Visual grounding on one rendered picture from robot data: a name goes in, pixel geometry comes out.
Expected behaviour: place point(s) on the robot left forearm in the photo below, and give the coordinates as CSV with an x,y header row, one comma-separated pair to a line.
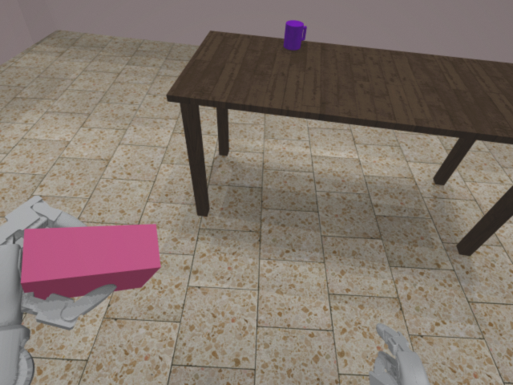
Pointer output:
x,y
16,363

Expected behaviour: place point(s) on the robot left hand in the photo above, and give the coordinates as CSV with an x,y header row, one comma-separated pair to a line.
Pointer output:
x,y
56,310

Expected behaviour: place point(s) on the table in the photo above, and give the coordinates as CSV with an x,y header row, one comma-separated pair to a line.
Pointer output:
x,y
470,99

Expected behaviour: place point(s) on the robot right hand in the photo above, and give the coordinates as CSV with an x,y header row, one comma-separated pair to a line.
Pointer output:
x,y
405,369

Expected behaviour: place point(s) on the sponge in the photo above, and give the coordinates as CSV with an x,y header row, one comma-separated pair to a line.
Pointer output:
x,y
73,261

